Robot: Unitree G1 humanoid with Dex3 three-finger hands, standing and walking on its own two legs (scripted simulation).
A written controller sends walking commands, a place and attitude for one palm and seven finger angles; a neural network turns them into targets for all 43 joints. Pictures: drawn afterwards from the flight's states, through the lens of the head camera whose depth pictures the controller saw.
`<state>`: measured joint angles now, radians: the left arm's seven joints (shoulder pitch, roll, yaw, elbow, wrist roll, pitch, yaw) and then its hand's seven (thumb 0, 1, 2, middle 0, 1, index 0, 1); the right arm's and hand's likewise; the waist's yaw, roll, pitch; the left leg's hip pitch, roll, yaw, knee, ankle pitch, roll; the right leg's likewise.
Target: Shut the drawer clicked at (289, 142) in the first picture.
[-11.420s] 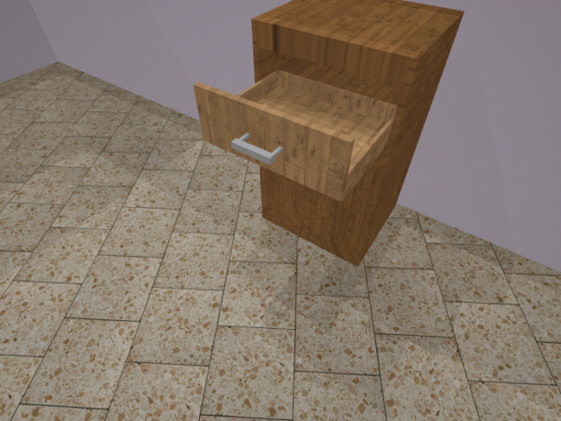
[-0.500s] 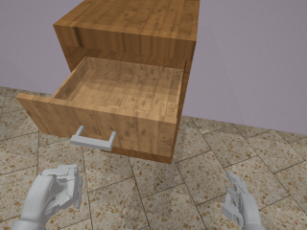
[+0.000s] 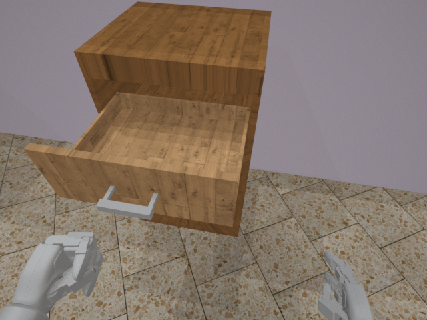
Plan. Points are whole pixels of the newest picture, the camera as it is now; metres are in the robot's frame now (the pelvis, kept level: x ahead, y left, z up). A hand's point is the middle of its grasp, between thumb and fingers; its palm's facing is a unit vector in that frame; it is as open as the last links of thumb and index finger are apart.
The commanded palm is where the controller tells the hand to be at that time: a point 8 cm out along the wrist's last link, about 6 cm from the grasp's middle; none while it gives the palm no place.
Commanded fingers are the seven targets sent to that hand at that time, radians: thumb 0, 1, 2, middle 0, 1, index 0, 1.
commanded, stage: raise the hand and make a fist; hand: left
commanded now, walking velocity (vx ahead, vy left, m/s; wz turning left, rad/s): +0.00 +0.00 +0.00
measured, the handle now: (129, 201) +0.36 +0.22 -0.01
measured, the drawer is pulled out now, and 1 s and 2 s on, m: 0.30 0.30 0.30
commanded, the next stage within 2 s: bring the fist close to the handle in 0.12 s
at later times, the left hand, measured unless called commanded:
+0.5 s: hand (99, 268) +0.19 +0.20 +0.06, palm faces -0.07 -0.99 -0.08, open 3.3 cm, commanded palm +0.16 +0.25 +0.06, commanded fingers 0.00 0.90 0.90 -1.40 -1.60 -1.40 -1.60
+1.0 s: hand (118, 252) +0.24 +0.20 +0.01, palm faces -0.12 -0.99 -0.05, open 3.3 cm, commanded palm +0.22 +0.25 +0.01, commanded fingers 0.00 0.90 0.90 -1.40 -1.60 -1.40 -1.60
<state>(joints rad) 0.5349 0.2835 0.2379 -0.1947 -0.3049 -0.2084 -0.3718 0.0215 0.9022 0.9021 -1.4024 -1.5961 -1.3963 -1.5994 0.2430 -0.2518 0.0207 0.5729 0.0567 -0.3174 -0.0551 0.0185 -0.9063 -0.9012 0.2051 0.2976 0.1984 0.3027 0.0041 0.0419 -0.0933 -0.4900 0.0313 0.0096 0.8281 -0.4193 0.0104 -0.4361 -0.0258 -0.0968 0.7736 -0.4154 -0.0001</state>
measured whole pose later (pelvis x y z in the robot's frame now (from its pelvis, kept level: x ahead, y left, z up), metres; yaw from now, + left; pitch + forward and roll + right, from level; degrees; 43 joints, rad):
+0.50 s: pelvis -0.01 -0.01 +0.00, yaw +0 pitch +6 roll -2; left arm 0.38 0.28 0.25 0.01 -0.31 -0.28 -0.42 0.02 0.90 0.90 -1.40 -1.60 -1.40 -1.60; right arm 0.22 -0.26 0.03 0.60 0.04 -0.33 -0.06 0.02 -0.91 -0.90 0.21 0.30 0.20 0.30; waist 0.00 0.04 -0.07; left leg -0.55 0.03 0.00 0.86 -0.41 0.00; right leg -0.50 -0.02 -0.11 0.81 -0.41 -0.01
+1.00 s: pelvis -0.02 +0.00 -0.03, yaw +0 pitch +13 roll -2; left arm 0.21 0.28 0.24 0.17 -0.29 -0.35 -0.40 0.02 0.90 0.90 -1.40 -1.60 -1.40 -1.60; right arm 0.24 -0.26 0.02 0.58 0.03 -0.26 -0.04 0.02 -0.91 -0.90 0.21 0.30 0.20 0.30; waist -0.04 0.03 -0.10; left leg -0.78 0.03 0.01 1.03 -0.47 0.02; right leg -0.73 -0.03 -0.09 0.99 -0.47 0.00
